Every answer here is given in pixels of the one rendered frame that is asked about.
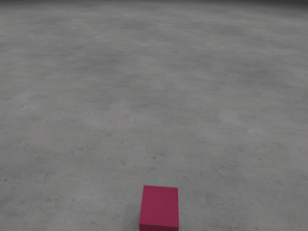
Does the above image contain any carton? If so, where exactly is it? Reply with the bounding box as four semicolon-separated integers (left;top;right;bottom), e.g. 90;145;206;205
139;185;179;231

